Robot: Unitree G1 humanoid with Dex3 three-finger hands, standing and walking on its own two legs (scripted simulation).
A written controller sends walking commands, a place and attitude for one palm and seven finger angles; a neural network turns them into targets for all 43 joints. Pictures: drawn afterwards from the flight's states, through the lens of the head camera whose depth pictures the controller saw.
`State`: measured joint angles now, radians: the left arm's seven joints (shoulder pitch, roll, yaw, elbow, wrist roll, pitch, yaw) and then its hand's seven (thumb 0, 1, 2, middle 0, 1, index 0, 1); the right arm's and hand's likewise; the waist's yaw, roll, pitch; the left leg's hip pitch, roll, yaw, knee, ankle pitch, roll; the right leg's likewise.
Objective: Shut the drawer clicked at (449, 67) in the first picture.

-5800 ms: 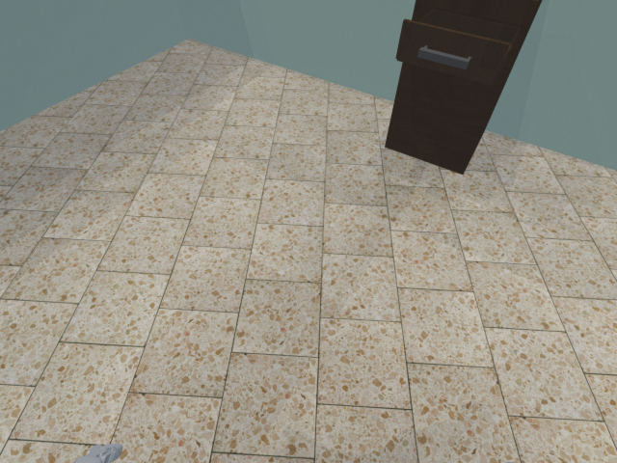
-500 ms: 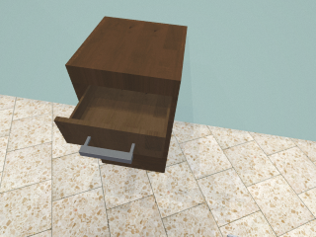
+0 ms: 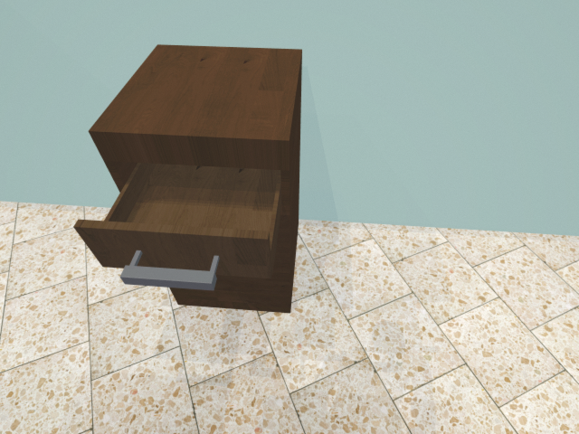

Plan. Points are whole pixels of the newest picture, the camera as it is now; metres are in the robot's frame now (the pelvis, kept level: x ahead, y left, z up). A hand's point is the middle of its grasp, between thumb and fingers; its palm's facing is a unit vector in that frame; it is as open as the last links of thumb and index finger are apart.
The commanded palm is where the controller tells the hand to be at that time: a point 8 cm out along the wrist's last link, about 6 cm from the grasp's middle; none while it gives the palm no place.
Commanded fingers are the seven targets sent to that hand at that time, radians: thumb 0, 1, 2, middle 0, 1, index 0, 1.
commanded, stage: come to a stop and stand still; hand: left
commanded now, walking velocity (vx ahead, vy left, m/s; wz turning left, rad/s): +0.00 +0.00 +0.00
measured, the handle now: (173, 267) +0.44 +0.27 -0.13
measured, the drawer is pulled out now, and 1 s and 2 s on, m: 0.20 0.20 0.20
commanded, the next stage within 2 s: look again from close up in 0.84 s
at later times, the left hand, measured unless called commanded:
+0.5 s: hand out of the picture -0.04 +0.17 -0.17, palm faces +0.04 -0.99 -0.17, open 7.4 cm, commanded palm none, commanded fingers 0.00 0.90 0.90 -0.20 -0.30 -0.20 -0.30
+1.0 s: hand out of the picture +0.00 +0.20 -0.17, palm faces +0.01 -0.98 -0.20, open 7.4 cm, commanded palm none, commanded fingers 0.00 0.90 0.90 -0.20 -0.30 -0.20 -0.30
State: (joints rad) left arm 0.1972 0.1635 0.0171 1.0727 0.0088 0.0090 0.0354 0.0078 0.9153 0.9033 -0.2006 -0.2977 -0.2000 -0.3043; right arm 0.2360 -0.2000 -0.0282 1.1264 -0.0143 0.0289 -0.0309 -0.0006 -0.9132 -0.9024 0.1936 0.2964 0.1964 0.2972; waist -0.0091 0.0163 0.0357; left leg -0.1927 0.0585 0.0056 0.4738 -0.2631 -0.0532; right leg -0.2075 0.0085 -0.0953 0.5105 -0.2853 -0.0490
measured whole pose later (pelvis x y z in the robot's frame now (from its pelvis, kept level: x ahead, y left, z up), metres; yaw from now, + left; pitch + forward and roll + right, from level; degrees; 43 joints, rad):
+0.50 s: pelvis -0.01 +0.01 +0.01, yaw -1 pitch -1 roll +0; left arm 0.31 0.13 0.01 1.16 0.01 0.01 0.03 0.01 0.91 0.90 -0.20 -0.30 -0.20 -0.30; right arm 0.32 -0.11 0.00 1.16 -0.01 0.00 -0.03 0.00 -0.91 -0.90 0.20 0.30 0.20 0.30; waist 0.01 0.00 0.03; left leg -0.18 0.05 0.03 0.40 -0.20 -0.04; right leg -0.19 0.00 -0.07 0.40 -0.20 -0.03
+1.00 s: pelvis +0.00 +0.03 +0.00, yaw -1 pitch -1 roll -1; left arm 0.28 0.14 0.00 1.13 0.02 -0.03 0.05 0.01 0.91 0.90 -0.20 -0.30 -0.20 -0.30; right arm 0.28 -0.16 0.00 1.11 -0.01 -0.01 -0.02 0.01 -0.92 -0.90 0.20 0.30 0.20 0.30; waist 0.00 0.02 0.03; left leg -0.20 0.04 0.03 0.47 -0.26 -0.02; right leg -0.19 0.00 -0.07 0.43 -0.23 -0.01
